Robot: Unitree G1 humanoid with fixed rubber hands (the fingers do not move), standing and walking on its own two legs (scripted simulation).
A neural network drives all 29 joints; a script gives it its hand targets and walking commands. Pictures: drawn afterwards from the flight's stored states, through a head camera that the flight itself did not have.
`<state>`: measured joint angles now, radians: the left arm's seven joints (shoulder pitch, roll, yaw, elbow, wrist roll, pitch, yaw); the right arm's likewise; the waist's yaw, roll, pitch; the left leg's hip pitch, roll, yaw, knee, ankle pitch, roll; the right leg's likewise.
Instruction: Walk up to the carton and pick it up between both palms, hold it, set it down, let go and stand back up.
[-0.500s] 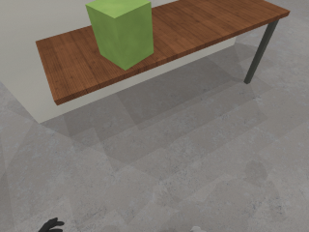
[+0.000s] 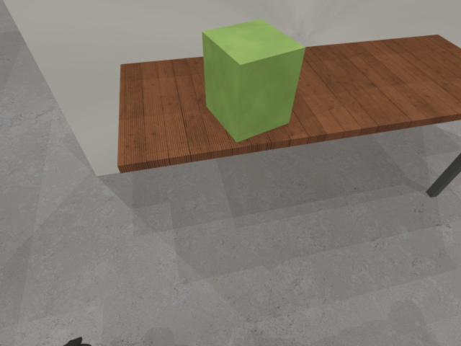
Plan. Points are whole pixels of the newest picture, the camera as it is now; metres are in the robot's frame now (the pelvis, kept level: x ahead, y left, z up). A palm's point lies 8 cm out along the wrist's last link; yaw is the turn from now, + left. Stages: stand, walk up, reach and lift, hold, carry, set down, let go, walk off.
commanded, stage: walk up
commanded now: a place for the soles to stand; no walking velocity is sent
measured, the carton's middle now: (249, 81) +0.86 -0.03 +0.01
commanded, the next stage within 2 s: none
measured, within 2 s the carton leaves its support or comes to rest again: neither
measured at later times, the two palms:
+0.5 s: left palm out of the picture +0.14 +0.27 -0.09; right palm (430, 294) +0.26 -0.36 -0.08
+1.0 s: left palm (132, 309) +0.23 +0.20 -0.08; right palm (427, 233) +0.40 -0.42 -0.09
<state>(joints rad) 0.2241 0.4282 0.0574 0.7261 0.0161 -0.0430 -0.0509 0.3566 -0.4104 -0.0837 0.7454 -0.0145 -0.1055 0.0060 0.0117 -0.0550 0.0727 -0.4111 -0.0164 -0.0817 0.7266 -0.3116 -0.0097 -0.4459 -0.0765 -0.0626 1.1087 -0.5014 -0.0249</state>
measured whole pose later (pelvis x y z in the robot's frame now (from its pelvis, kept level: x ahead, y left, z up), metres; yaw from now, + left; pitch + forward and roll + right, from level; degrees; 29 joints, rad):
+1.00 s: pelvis +0.25 -0.13 +0.00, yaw +15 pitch -3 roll +2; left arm 0.28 0.43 0.06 0.80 0.03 -0.04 -0.06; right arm 0.33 -0.42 -0.08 0.82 -0.02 -0.08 -0.01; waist 0.03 -0.02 0.09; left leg -0.49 -0.02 -0.10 1.05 -0.42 0.03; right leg -0.32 -0.06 -0.09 0.78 -0.40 -0.04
